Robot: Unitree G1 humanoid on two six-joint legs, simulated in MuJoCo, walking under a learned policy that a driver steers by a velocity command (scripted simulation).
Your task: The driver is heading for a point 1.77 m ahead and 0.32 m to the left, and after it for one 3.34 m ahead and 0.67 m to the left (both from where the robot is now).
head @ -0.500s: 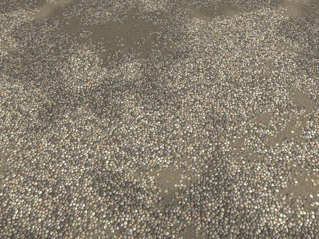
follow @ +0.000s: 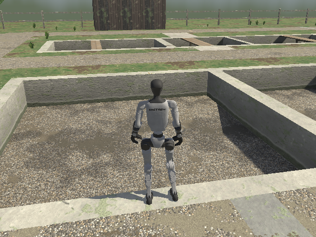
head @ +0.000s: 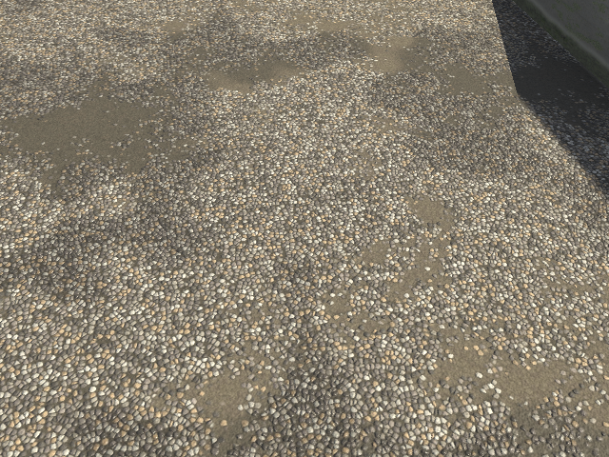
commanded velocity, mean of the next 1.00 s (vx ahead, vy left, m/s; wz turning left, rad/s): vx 0.19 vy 0.00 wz -0.04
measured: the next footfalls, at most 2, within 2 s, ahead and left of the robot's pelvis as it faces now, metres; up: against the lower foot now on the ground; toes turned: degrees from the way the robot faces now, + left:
right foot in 0.06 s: +0.07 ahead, -0.17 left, +0.00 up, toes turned +6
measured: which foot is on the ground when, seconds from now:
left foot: down 0.00-1.00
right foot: up 0.00-0.04, down 0.06-1.00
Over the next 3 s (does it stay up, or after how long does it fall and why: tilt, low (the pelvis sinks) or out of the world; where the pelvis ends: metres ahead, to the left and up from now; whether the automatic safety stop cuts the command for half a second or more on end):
stays up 0.04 -0.03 0.01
